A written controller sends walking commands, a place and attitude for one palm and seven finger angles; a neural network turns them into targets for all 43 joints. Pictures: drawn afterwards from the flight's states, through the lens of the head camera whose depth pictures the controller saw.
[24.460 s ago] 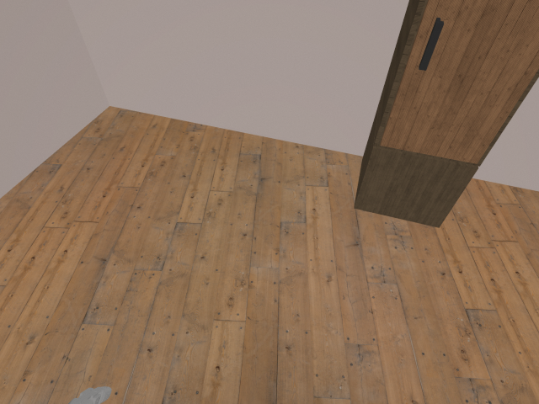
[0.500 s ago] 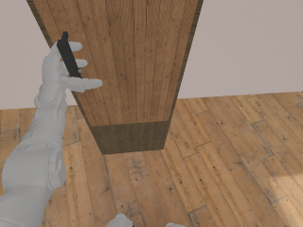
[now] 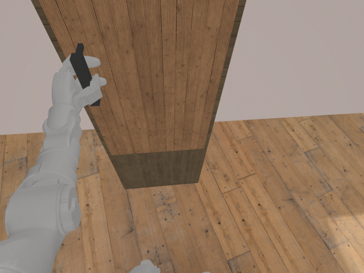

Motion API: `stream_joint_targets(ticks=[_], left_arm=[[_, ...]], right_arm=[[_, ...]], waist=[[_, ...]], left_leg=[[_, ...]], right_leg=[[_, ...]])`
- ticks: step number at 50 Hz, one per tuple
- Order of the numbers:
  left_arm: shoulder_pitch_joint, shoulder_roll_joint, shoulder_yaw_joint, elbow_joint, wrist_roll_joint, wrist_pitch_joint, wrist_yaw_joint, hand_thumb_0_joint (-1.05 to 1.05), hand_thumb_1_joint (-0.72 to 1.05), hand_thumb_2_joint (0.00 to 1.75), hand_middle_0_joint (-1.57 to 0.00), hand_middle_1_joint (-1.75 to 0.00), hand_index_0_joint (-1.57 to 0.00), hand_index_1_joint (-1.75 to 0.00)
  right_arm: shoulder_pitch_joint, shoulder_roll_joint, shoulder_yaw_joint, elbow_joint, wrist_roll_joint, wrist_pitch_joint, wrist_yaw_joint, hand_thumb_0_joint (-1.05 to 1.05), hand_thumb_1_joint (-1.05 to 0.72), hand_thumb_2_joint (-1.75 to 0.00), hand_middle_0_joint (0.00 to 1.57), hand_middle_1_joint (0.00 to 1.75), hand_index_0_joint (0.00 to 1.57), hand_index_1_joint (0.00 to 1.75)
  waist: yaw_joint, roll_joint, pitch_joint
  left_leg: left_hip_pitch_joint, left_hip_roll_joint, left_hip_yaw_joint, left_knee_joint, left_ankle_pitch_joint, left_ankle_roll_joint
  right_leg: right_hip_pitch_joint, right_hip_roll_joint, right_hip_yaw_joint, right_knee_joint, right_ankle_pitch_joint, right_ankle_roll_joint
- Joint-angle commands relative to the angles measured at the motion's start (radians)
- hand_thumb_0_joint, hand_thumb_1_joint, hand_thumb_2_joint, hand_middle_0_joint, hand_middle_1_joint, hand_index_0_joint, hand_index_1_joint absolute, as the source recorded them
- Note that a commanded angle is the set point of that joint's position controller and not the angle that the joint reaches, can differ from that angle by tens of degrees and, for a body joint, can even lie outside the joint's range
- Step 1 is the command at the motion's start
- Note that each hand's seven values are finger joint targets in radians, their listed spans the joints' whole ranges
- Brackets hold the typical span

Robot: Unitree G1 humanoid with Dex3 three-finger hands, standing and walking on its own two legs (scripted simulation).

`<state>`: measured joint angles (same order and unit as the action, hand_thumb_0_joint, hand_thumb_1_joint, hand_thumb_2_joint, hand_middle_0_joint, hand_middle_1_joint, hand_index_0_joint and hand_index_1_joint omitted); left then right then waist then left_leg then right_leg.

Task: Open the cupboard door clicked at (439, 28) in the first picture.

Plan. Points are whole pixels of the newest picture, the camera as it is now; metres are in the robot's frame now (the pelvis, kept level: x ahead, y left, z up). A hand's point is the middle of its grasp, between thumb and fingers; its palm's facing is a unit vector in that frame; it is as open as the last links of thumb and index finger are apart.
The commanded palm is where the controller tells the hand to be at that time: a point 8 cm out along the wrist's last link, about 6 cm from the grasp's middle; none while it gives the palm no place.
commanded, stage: pull the door open along its arc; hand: left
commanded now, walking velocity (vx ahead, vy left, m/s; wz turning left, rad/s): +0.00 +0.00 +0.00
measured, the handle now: (88, 76) +0.54 +0.19 +0.11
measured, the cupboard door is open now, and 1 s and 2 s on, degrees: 0 38 45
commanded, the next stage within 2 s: open thumb and fingers to let go in 1.14 s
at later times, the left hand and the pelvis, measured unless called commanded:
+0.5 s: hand (101, 116) +0.42 +0.15 +0.11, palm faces +0.01 -1.00 +0.02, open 5.7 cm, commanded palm +0.36 +0.20 +0.11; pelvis +0.01 +0.00 +0.01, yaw -1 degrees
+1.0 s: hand (147, 162) +0.31 +0.05 +0.12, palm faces +0.41 -0.91 +0.00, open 5.8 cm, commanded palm +0.24 +0.07 +0.11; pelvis -0.01 -0.03 +0.01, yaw +3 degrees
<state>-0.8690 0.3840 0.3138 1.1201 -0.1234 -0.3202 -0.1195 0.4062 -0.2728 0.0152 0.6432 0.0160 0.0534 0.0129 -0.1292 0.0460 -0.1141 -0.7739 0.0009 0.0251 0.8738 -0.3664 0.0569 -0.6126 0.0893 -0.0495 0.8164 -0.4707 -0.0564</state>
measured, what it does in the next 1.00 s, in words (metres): stands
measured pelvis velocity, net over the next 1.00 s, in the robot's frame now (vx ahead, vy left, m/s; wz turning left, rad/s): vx -0.01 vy -0.03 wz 0.05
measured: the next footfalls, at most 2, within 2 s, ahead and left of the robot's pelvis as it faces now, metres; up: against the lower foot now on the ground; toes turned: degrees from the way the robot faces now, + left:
none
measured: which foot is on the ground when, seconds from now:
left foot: down 0.00-1.00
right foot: down 0.00-1.00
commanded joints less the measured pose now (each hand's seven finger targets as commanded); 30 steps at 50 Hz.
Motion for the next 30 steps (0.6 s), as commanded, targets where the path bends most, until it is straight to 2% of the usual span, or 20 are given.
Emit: stream_joint_targets(ticks=[1,3,4,5,7,8,11,13,14,15,18,20,22,23,24,25,26,28,29,30], left_arm=[[-0.492,0.22,0.012,-0.186,-0.007,-0.05,0.003,0.0,0.9,0.9,-0.4,-1.35,-0.4,-1.35],[-0.476,0.249,0.041,-0.211,-0.003,-0.066,0.001,0.0,0.9,0.9,-0.4,-1.35,-0.4,-1.35],[-0.45,0.243,0.039,-0.213,-0.007,-0.066,0.0,0.0,0.9,0.9,-0.4,-1.35,-0.4,-1.35],[-0.488,0.202,0.002,-0.235,-0.01,-0.071,-0.002,0.0,0.9,0.9,-0.4,-1.35,-0.4,-1.35],[-0.446,0.197,0.012,-0.241,-0.02,-0.079,-0.002,0.0,0.9,0.9,-0.4,-1.35,-0.4,-1.35],[-0.412,0.213,0.029,-0.251,-0.018,-0.083,0.0,0.0,0.9,0.9,-0.4,-1.35,-0.4,-1.35],[-0.309,0.183,0.01,-0.282,-0.027,-0.076,-0.009,0.0,0.9,0.9,-0.4,-1.35,-0.4,-1.35],[-0.238,0.176,0.016,-0.334,-0.038,-0.074,-0.011,0.0,0.9,0.9,-0.4,-1.35,-0.4,-1.35],[-0.179,0.155,-0.001,-0.342,-0.044,-0.063,-0.014,0.0,0.9,0.9,-0.4,-1.35,-0.4,-1.35],[-0.161,0.148,0.001,-0.394,-0.054,-0.06,-0.014,0.0,0.9,0.9,-0.4,-1.35,-0.4,-1.35],[0.0,0.116,-0.012,-0.486,-0.071,-0.036,-0.013,0.0,0.9,0.9,-0.4,-1.35,-0.4,-1.35],[0.071,0.089,-0.03,-0.555,-0.082,-0.018,-0.008,0.0,0.9,0.9,-0.4,-1.35,-0.4,-1.35],[0.168,0.073,-0.042,-0.639,-0.085,-0.002,0.001,0.0,0.9,0.9,-0.4,-1.35,-0.4,-1.35],[0.197,0.058,-0.045,-0.681,-0.09,0.004,0.007,0.0,0.9,0.9,-0.4,-1.35,-0.4,-1.35],[0.259,0.025,-0.066,-0.704,-0.093,0.016,0.013,0.0,0.9,0.9,-0.4,-1.35,-0.4,-1.35],[0.23,-0.006,0.067,-0.788,-0.157,0.036,0.151,0.0,0.9,0.9,-0.4,-1.35,-0.4,-1.35],[0.273,-0.093,-0.028,-0.837,-0.127,0.053,0.223,0.0,0.9,0.9,-0.4,-1.35,-0.4,-1.35],[0.378,-0.126,-0.052,-0.898,-0.087,0.073,0.318,0.0,0.9,0.9,-0.4,-1.35,-0.4,-1.35],[0.427,-0.137,-0.07,-0.935,-0.052,0.086,0.365,0.0,0.9,0.9,-0.4,-1.35,-0.4,-1.35],[0.421,-0.172,-0.104,-0.988,-0.026,0.095,0.411,0.0,0.9,0.9,-0.4,-1.35,-0.4,-1.35]], right_arm=[[0.123,-0.165,-0.059,-0.059,0.002,-0.018,-0.016,0.0,-0.9,-0.9,0.2,0.3,0.2,0.3],[0.126,-0.166,-0.061,-0.064,0.002,-0.02,-0.016,0.0,-0.9,-0.9,0.2,0.3,0.2,0.3],[0.121,-0.164,-0.061,-0.067,0.001,-0.018,-0.016,0.0,-0.9,-0.9,0.2,0.3,0.2,0.3],[0.116,-0.159,-0.058,-0.066,0.002,-0.02,-0.015,0.0,-0.9,-0.9,0.2,0.3,0.2,0.3],[0.116,-0.159,-0.06,-0.071,-0.002,-0.022,-0.011,0.0,-0.9,-0.9,0.2,0.3,0.2,0.3],[0.111,-0.162,-0.064,-0.075,0.003,-0.021,-0.011,0.0,-0.9,-0.9,0.2,0.3,0.2,0.3],[0.093,-0.159,-0.063,-0.098,0.004,-0.019,-0.007,0.0,-0.9,-0.9,0.2,0.3,0.2,0.3],[0.082,-0.16,-0.065,-0.116,0.011,-0.018,-0.004,0.0,-0.9,-0.9,0.2,0.3,0.2,0.3],[0.069,-0.157,-0.065,-0.125,0.012,-0.016,-0.005,0.0,-0.9,-0.9,0.2,0.3,0.2,0.3],[0.064,-0.156,-0.065,-0.135,0.014,-0.019,-0.003,0.0,-0.9,-0.9,0.2,0.3,0.2,0.3],[0.03,-0.15,-0.064,-0.165,0.025,-0.024,-0.001,0.0,-0.9,-0.9,0.2,0.3,0.2,0.3],[0.006,-0.143,-0.064,-0.178,0.029,-0.026,-0.001,0.0,-0.9,-0.9,0.2,0.3,0.2,0.3],[-0.02,-0.139,-0.062,-0.198,0.03,-0.032,-0.001,0.0,-0.9,-0.9,0.2,0.3,0.2,0.3],[-0.033,-0.133,-0.061,-0.202,0.033,-0.037,-0.001,0.0,-0.9,-0.9,0.2,0.3,0.2,0.3],[-0.048,-0.126,-0.06,-0.207,0.034,-0.04,0.0,0.0,-0.9,-0.9,0.2,0.3,0.2,0.3],[-0.094,-0.093,-0.056,-0.21,0.028,-0.053,0.001,0.0,-0.9,-0.9,0.2,0.3,0.2,0.3],[-0.11,-0.09,-0.052,-0.213,0.021,-0.063,0.006,0.0,-0.9,-0.9,0.2,0.3,0.2,0.3],[-0.124,-0.088,-0.051,-0.211,0.012,-0.073,0.018,0.0,-0.9,-0.9,0.2,0.3,0.2,0.3],[-0.135,-0.088,-0.051,-0.214,0.001,-0.069,0.024,0.0,-0.9,-0.9,0.2,0.3,0.2,0.3],[-0.148,-0.083,-0.052,-0.218,-0.008,-0.066,0.029,0.0,-0.9,-0.9,0.2,0.3,0.2,0.3]], waist=[[-0.035,0.007,-0.349],[-0.012,0.038,-0.407],[-0.01,0.04,-0.41],[-0.024,0.056,-0.408],[-0.009,0.05,-0.403],[0.002,0.047,-0.424],[0.024,0.029,-0.412],[0.042,0.016,-0.431],[0.046,0.005,-0.405],[0.053,-0.025,-0.417],[0.079,-0.033,-0.388],[0.086,-0.046,-0.34],[0.102,-0.029,-0.316],[0.103,-0.042,-0.317],[0.109,-0.049,-0.289],[0.189,-0.063,-0.296],[0.154,-0.028,-0.266],[0.159,-0.04,-0.247],[0.159,-0.037,-0.243],[0.15,-0.052,-0.259]], left_leg=[[0.417,0.0,-0.082,-0.051,0.333,-0.002],[0.447,0.0,-0.083,-0.048,0.377,-0.005],[0.458,0.001,-0.082,-0.045,0.387,-0.006],[0.473,0.003,-0.085,-0.044,0.392,-0.007],[0.473,0.001,-0.085,-0.044,0.397,-0.008],[0.482,0.004,-0.083,-0.044,0.406,-0.01],[0.474,0.002,-0.078,-0.055,0.406,-0.01],[0.481,0.0,-0.072,-0.061,0.423,-0.008],[0.469,-0.002,-0.064,-0.064,0.416,-0.006],[0.464,-0.003,-0.064,-0.075,0.414,-0.004],[0.454,-0.008,-0.047,-0.091,0.419,0.0],[0.443,-0.009,-0.042,-0.104,0.401,0.001],[0.441,-0.014,-0.034,-0.112,0.394,0.003],[0.449,-0.013,-0.033,-0.121,0.389,0.003],[0.444,-0.013,-0.029,-0.125,0.382,0.001],[0.41,-0.014,-0.022,-0.138,0.367,-0.01],[0.428,-0.013,-0.021,-0.147,0.357,-0.017],[0.439,-0.005,-0.032,-0.15,0.367,-0.023],[0.442,-0.004,-0.032,-0.147,0.381,-0.022],[0.451,-0.004,-0.03,-0.145,0.384,-0.02]], right_leg=[[-0.032,-0.011,0.052,-0.113,0.436,0.043],[-0.015,-0.012,0.053,-0.1,0.464,0.039],[-0.011,-0.011,0.05,-0.101,0.47,0.037],[-0.034,-0.01,0.048,-0.101,0.467,0.038],[-0.02,-0.007,0.043,-0.1,0.463,0.033],[-0.017,-0.007,0.046,-0.098,0.475,0.035],[0.013,-0.004,0.04,-0.097,0.486,0.033],[0.04,-0.004,0.04,-0.098,0.51,0.034],[0.056,-0.005,0.042,-0.106,0.524,0.035],[0.082,-0.006,0.041,-0.108,0.537,0.038],[0.13,-0.011,0.046,-0.12,0.585,0.041],[0.143,-0.015,0.047,-0.134,0.591,0.045],[0.168,-0.018,0.047,-0.139,0.588,0.043],[0.172,-0.022,0.05,-0.146,0.601,0.049],[0.177,-0.022,0.047,-0.15,0.6,0.049],[0.196,-0.022,0.031,-0.16,0.547,0.046],[0.184,-0.021,0.026,-0.158,0.519,0.044],[0.166,-0.021,0.014,-0.15,0.487,0.041],[0.165,-0.024,0.015,-0.142,0.492,0.04],[0.169,-0.029,0.016,-0.14,0.505,0.044]])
